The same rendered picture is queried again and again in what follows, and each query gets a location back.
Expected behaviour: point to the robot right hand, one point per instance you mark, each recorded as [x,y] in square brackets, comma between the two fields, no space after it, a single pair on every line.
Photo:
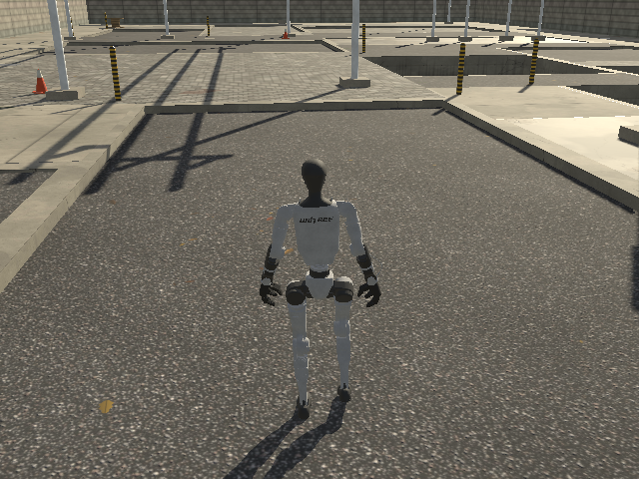
[374,290]

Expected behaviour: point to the robot left forearm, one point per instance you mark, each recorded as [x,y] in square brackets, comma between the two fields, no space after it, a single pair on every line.
[269,268]

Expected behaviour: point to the robot left shin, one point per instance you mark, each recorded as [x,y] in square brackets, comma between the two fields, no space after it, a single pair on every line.
[301,366]

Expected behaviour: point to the robot right upper arm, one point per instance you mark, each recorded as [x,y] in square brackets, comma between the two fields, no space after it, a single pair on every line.
[348,211]

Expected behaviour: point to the robot left hand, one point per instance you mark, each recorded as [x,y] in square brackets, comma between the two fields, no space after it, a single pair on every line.
[273,290]

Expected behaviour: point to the robot right forearm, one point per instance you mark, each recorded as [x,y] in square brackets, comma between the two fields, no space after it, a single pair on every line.
[366,266]

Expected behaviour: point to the robot torso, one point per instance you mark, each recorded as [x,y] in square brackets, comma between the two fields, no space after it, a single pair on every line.
[317,232]

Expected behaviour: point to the robot left upper arm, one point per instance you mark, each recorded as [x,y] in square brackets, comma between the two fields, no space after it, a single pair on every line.
[284,214]

